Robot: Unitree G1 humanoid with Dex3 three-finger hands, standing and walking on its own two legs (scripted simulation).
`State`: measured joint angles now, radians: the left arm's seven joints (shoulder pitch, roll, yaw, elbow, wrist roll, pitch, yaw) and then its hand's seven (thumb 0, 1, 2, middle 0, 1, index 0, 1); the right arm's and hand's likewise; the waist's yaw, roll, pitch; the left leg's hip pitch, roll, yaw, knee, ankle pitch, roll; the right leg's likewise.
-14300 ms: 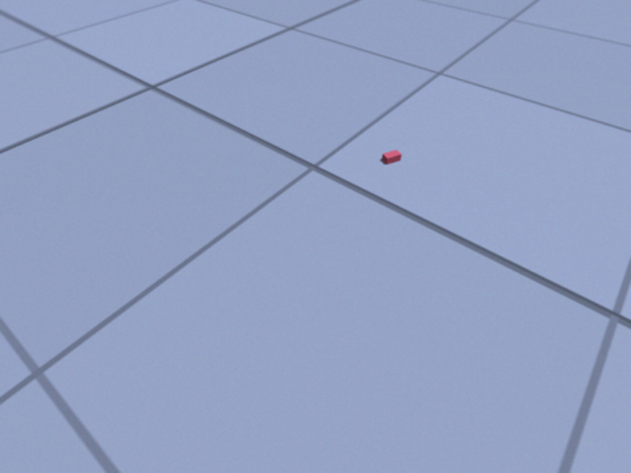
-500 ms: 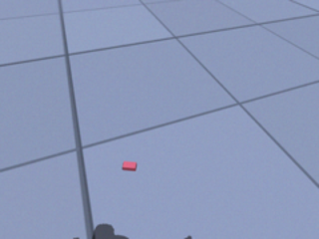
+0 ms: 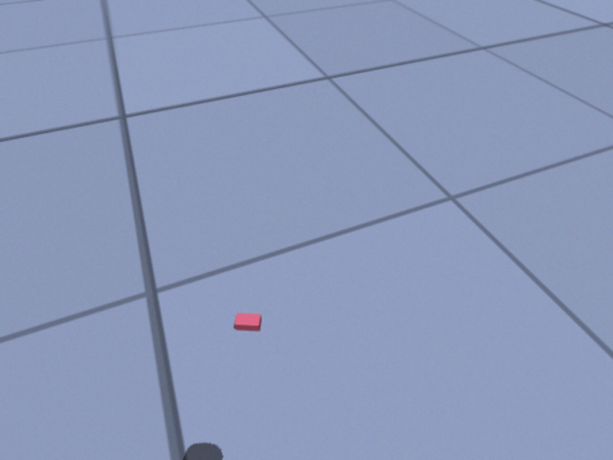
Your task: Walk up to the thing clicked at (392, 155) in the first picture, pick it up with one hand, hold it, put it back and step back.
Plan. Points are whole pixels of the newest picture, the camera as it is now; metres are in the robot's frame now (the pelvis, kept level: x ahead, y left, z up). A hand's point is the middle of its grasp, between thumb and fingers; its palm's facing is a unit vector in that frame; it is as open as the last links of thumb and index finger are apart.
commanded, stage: stand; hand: left
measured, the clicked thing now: (248, 322) +0.76 +0.23 -0.76
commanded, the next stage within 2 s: walk up in 0.52 s
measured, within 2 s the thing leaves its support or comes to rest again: neither
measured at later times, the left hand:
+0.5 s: hand out of the picture +0.07 +0.24 -0.16, palm faces -0.04 -0.94 -0.34, open 7.4 cm
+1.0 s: hand out of the picture +0.15 +0.32 -0.16, palm faces -0.08 -0.93 -0.35, open 7.4 cm
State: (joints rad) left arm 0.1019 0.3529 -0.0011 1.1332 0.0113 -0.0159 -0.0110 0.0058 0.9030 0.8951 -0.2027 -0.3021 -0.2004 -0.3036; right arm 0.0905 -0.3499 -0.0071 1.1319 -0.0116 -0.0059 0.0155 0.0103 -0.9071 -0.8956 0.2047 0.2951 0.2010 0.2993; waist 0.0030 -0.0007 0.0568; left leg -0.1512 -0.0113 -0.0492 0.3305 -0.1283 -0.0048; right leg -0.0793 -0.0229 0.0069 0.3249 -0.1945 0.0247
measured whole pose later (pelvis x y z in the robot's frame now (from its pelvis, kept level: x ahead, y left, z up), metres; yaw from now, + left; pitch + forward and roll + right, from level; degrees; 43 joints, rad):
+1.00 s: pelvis +0.11 +0.04 -0.01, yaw -2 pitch -3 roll +1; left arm 0.31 0.45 0.06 0.97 0.01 -0.03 -0.05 0.01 0.91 0.90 -0.20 -0.30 -0.20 -0.30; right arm 0.31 -0.37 -0.07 0.93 -0.03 -0.05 0.05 0.01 -0.91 -0.90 0.21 0.30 0.20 0.30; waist -0.02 -0.06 0.08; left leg -0.17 0.01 0.08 0.46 -0.24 0.03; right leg -0.43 -0.02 0.05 0.93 -0.36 -0.02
